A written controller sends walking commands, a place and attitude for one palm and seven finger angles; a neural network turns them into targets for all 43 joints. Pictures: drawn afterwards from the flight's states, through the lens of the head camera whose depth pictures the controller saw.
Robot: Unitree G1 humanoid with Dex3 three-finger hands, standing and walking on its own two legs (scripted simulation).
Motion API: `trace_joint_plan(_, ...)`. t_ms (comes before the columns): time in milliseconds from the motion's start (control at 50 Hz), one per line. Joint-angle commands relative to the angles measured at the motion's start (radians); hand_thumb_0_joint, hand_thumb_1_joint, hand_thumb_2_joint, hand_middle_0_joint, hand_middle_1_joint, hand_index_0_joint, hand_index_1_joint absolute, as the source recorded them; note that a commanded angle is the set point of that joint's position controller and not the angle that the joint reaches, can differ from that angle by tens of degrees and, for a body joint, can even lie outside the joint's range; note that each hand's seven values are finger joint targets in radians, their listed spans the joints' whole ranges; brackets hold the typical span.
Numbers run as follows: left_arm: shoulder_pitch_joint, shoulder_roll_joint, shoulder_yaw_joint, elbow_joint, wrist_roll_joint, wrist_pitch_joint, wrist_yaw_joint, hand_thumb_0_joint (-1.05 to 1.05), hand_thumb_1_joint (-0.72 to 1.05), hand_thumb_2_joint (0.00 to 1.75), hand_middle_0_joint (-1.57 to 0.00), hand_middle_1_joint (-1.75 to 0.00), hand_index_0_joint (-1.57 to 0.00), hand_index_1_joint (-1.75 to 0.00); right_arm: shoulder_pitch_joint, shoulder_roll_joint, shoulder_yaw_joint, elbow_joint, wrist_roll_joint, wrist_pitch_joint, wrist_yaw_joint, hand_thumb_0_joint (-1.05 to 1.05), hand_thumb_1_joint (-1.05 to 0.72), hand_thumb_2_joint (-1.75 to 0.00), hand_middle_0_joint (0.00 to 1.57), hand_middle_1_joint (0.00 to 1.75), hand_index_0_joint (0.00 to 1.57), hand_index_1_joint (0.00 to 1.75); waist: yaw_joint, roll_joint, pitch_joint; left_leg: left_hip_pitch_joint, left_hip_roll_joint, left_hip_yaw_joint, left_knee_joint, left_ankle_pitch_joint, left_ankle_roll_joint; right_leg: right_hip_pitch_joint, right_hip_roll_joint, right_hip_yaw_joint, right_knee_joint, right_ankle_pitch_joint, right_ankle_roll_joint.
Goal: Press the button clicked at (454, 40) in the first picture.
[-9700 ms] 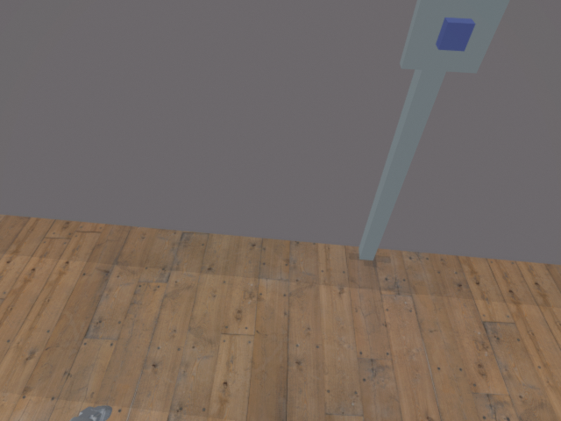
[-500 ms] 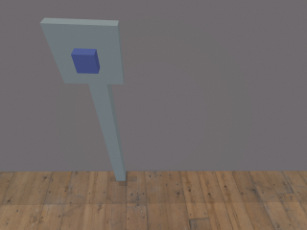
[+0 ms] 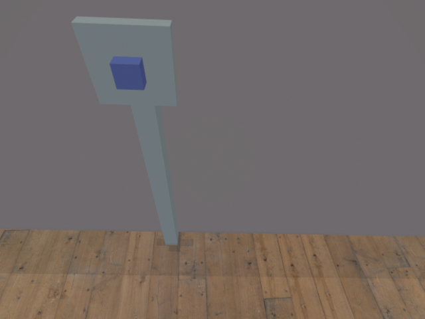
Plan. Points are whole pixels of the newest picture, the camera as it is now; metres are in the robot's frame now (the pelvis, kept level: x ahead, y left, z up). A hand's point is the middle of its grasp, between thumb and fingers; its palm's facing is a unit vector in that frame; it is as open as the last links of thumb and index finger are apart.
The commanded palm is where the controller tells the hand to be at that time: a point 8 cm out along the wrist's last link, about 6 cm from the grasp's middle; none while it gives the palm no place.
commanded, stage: come to a stop and stand still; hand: left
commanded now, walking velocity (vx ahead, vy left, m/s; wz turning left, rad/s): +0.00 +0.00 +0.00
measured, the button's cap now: (129, 72) +0.53 +0.22 +0.19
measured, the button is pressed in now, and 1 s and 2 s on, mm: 0 0 0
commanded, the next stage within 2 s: look again from close up in 0.36 s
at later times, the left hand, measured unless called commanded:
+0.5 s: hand out of the picture -0.03 +0.16 -0.17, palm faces +0.02 -0.99 -0.17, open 7.3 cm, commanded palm none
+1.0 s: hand out of the picture +0.02 +0.18 -0.16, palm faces +0.02 -0.97 -0.23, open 7.3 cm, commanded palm none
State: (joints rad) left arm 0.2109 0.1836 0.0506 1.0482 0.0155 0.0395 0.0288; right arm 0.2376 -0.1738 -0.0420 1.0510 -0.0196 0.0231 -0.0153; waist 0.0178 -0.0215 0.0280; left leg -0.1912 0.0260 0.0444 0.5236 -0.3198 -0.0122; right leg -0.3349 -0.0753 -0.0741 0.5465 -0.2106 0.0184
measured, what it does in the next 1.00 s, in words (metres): stands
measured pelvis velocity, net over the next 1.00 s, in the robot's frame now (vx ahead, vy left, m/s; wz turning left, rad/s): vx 0.01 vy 0.00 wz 0.00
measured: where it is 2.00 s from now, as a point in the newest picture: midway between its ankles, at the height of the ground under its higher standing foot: outside the picture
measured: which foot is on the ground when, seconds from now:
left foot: down 0.00-1.00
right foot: down 0.00-1.00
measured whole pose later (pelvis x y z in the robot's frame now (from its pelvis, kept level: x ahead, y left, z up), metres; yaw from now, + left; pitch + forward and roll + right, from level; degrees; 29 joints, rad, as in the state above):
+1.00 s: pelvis +0.01 +0.00 +0.01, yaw +0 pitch -1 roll +1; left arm 0.26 0.15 0.00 1.10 0.01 -0.02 0.03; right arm 0.31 -0.16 0.02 1.08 -0.02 -0.01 -0.02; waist -0.01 0.03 0.03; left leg -0.15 0.02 0.05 0.46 -0.29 -0.01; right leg -0.23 -0.05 -0.05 0.51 -0.25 0.01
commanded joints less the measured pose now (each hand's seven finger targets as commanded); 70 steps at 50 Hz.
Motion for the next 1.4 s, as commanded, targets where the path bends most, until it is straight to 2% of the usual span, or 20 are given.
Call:
trace_joint_plan(0, 0.016, 0.062, 0.0, -0.039, 0.01, -0.008, -0.006, 0.0, 0.9, 0.9, -0.2, -0.3, -0.2, -0.3, -0.026, -0.121, -0.009, -0.046, 0.001, -0.026, -0.011, 0.0, -0.9, -0.9, 0.2, 0.3, 0.2, 0.3, 0.019, 0.243, 0.096, -0.249, 0.209, -0.235, -0.396, -0.191, 0.098, 0.103, 0.009, 0.02, 0.074, -0.087, 0.005)
trace_joint_plan(180, 0.101, 0.069, -0.034, 0.065, -0.004, -0.049, 0.0, 0.0, 0.9, 0.9, -0.2, -0.3, -0.2, -0.3, 0.087, -0.073, 0.009, 0.032, 0.017, -0.038, -0.017, 0.0, -0.9, -0.9, 0.2, 0.3, 0.2, 0.3, -0.017, -0.029, 0.006, 0.011, 0.086, -0.077, -0.19, 0.169, 0.029, 0.13, -0.044, 0.106, -0.184, 0.107, -0.021)
trace_joint_plan(420, 0.15, 0.033, -0.04, 0.092, -0.005, -0.051, 0.01, 0.0, 0.9, 0.9, -0.2, -0.3, -0.2, -0.3, 0.123, -0.043, 0.022, 0.076, 0.015, -0.044, -0.018, 0.0, -0.9, -0.9, 0.2, 0.3, 0.2, 0.3, -0.01, 0.023, 0.059, -0.026, 0.083, -0.075, -0.233, 0.085, 0.029, 0.12, -0.037, 0.103, -0.202, 0.041, -0.018)
trace_joint_plan(440, 0.211, 0.071, -0.048, 0.108, 0.009, -0.073, 0.047, 0.0, 0.9, 0.9, -0.2, -0.3, -0.2, -0.3, 0.013, -0.084, 0.027, -0.004, 0.017, -0.057, -0.003, 0.0, -0.9, -0.9, 0.2, 0.3, 0.2, 0.3, 0.028, -0.002, 0.111, -0.122, 0.089, -0.022, -0.035, 0.15, 0.002, 0.11, -0.078, 0.122, -0.154, 0.25, -0.033)
trace_joint_plan(460, 0.181, 0.099, -0.04, 0.071, 0.002, -0.082, 0.037, 0.0, 0.9, 0.9, -0.2, -0.3, -0.2, -0.3, 0.083, -0.033, 0.026, -0.024, 0.01, -0.046, -0.001, 0.0, -0.9, -0.9, 0.2, 0.3, 0.2, 0.3, -0.024, 0.017, 0.008, -0.067, 0.027, -0.042, -0.063, -0.004, 0.006, 0.104, -0.099, 0.175, -0.177, 0.013, -0.055)
trace_joint_plan(500, 0.119, 0.093, -0.038, 0.03, 0.004, -0.084, 0.021, 0.0, 0.9, 0.9, -0.2, -0.3, -0.2, -0.3, 0.136, -0.038, 0.031, -0.027, -0.001, -0.049, 0.006, 0.0, -0.9, -0.9, 0.2, 0.3, 0.2, 0.3, -0.04, 0.065, -0.007, -0.048, 0.042, -0.057, -0.077, 0.025, 0.02, 0.03, -0.062, 0.134, -0.145, -0.189, -0.063)
trace_joint_plan(540, 0.125, 0.062, -0.044, 0.022, 0.001, -0.075, 0.013, 0.0, 0.9, 0.9, -0.2, -0.3, -0.2, -0.3, 0.137, -0.043, 0.034, -0.037, 0.001, -0.055, 0.001, 0.0, -0.9, -0.9, 0.2, 0.3, 0.2, 0.3, -0.025, 0.114, 0.029, -0.106, 0.069, -0.099, -0.132, 0.044, 0.04, 0.051, -0.023, 0.102, -0.109, -0.123, -0.055)
trace_joint_plan(580, 0.122, 0.054, -0.047, 0.022, 0.001, -0.072, 0.01, 0.0, 0.9, 0.9, -0.2, -0.3, -0.2, -0.3, 0.14, -0.049, 0.035, -0.044, 0.003, -0.056, -0.002, 0.0, -0.9, -0.9, 0.2, 0.3, 0.2, 0.3, -0.019, 0.049, 0.053, -0.142, 0.078, -0.118, -0.151, 0.044, 0.049, 0.089, -0.014, 0.084, -0.096, -0.072, -0.051)
trace_joint_plan(1000, 0.108, 0.077, -0.037, 0.025, -0.005, -0.071, 0.005, 0.0, 0.9, 0.9, -0.2, -0.3, -0.2, -0.3, 0.123, -0.062, 0.042, 0.019, 0.005, -0.052, -0.009, 0.0, -0.9, -0.9, 0.2, 0.3, 0.2, 0.3, -0.014, 0.013, 0.043, -0.035, 0.066, -0.059, -0.157, 0.173, 0.031, 0.144, -0.039, 0.101, -0.139, 0.1, -0.055)
trace_joint_plan(1020, 0.192, 0.11, -0.032, 0.065, 0.0, -0.079, 0.045, 0.0, 0.9, 0.9, -0.2, -0.3, -0.2, -0.3, 0.019, -0.109, 0.025, -0.038, 0.016, -0.054, -0.003, 0.0, -0.9, -0.9, 0.2, 0.3, 0.2, 0.3, 0.027, -0.144, 0.061, -0.117, 0.085, -0.023, 0.032, 0.157, 0.002, 0.155, -0.093, 0.142, -0.126, 0.476, -0.034)
trace_joint_plan(1040, -0.604, 0.329, 0.112, -1.493, -0.197, -0.321, 0.039, 0.0, 0.9, 0.9, -0.23, -0.33, -0.23, -0.33, 0.012, -0.263, 0.0, -0.379, 0.063, -0.22, -0.052, 0.0, -0.9, -0.9, 0.2, 0.3, 0.2, 0.3, -0.098, 0.126, -0.467, 0.145, -0.029, -0.022, -0.101, 0.293, 0.043, 0.259, 0.005, 0.102, -0.055, 0.359, -0.046)
trace_joint_plan(1060, -0.083, 0.28, 0.115, -1.241, -0.113, -0.271, 0.091, 0.0, 0.9, 0.9, -0.25, -0.36, -0.25, -0.36, -0.058, -0.174, 0.011, -0.325, 0.045, -0.302, -0.092, 0.0, -0.9, -0.9, 0.2, 0.3, 0.2, 0.3, 0.006, 0.279, -0.447, 0.163, -0.01, -0.002, -0.104, 0.394, 0.041, 0.244, 0.052, 0.065, -0.007, 0.187, -0.072)
trace_joint_plan(1080, 0.181, 0.011, -0.027, -1.078, -0.154, -0.137, 0.121, 0.0, 0.9, 0.9, -0.28, -0.39, -0.28, -0.39, -0.081, -0.126, 0.007, -0.323, 0.066, -0.331, -0.086, 0.0, -0.9, -0.9, 0.2, 0.3, 0.2, 0.3, -0.02, 0.26, -0.247, 0.015, -0.003, -0.024, -0.1, 0.322, 0.005, 0.141, 0.05, -0.001, -0.028, 0.079, -0.052)
trace_joint_plan(1120, 0.078, 0.037, 0.016, -1.165, -0.18, -0.186, 0.101, 0.0, 0.9, 0.9, -0.34, -0.45, -0.34, -0.45, -0.074, -0.176, -0.012, -0.363, 0.064, -0.363, -0.079, 0.0, -0.9, -0.9, 0.2, 0.3, 0.2, 0.3, -0.066, 0.063, -0.026, -0.092, -0.022, -0.053, -0.038, 0.178, 0.018, -0.002, 0.054, -0.018, -0.047, 0.01, -0.028)
trace_joint_plan(1140, 0.119, 0.052, 0.054, -1.134, -0.174, -0.242, 0.081, 0.0, 0.9, 0.9, -0.36, -0.48, -0.36, -0.48, -0.054, -0.187, -0.026, -0.382, 0.043, -0.373, -0.073, 0.0, -0.9, -0.9, 0.2, 0.3, 0.2, 0.3, -0.071, -0.041, -0.05, -0.137, -0.028, -0.049, -0.001, 0.124, 0.023, -0.055, 0.054, -0.032, -0.033, -0.06, -0.021)
trace_joint_plan(1160, 0.255, 0.007, 0.067, -1.042, -0.186, -0.3, 0.043, 0.0, 0.9, 0.9, -0.39, -0.51, -0.39, -0.51, -0.068, -0.176, -0.035, -0.413, 0.032, -0.379, -0.064, 0.0, -0.9, -0.9, 0.2, 0.3, 0.2, 0.3, -0.032, -0.126, -0.036, -0.211, -0.031, -0.045, 0.04, 0.081, 0.02, -0.102, 0.06, -0.038, -0.003, -0.126, -0.018)
trace_joint_plan(1200, 0.44, -0.046, 0.072, -0.95, -0.21, -0.445, -0.062, 0.0, 0.9, 0.9, -0.45, -0.57, -0.45, -0.57, -0.091, -0.162, -0.046, -0.477, 0.025, -0.387, -0.03, 0.0, -0.9, -0.9, 0.2, 0.3, 0.2, 0.3, 0.026, -0.166, -0.082, -0.318, -0.043, -0.023, 0.128, 0.072, 0.002, -0.135, 0.061, -0.031, 0.098, -0.144, -0.026)
trace_joint_plan(1260, 0.488, 0.006, 0.132, -0.945, -0.262, -0.673, -0.26, 0.0, 0.9, 0.9, -0.53, -0.66, -0.53, -0.66, -0.13, -0.18, -0.071, -0.557, 0.025, -0.373, 0.013, 0.0, -0.9, -0.9, 0.2, 0.3, 0.2, 0.3, 0.036, -0.179, -0.134, -0.482, -0.057, -0.006, 0.283, 0.04, -0.005, -0.159, 0.045, 0.033, 0.214, -0.08, -0.03)
trace_joint_plan(1300, 0.548, 0.078, 0.207, -1.003, -0.278, -0.651, -0.324, 0.0, 0.9, 0.9, -0.58, -0.72, -0.58, -0.72, -0.153, -0.184, -0.075, -0.637, 0.047, -0.345, 0.021, 0.0, -0.9, -0.9, 0.2, 0.3, 0.2, 0.3, 0.073, -0.083, -0.213, -0.5, -0.072, 0.02, 0.308, 0.063, 0.008, -0.098, 0.027, 0.079, 0.227, -0.033, -0.037)
trace_joint_plan(1380, 0.359, 0.1, 0.202, -1.309, -0.313, -0.532, -0.289, 0.0, 0.9, 0.9, -0.69, -0.84, -0.69, -0.84, -0.142, -0.168, -0.051, -0.721, 0.052, -0.3, -0.012, 0.0, -0.9, -0.9, 0.2, 0.3, 0.2, 0.3, 0.031, 0.026, -0.256, -0.464, -0.065, 0.008, 0.322, 0.067, 0.026, -0.127, 0.038, 0.09, 0.228, -0.053, -0.026)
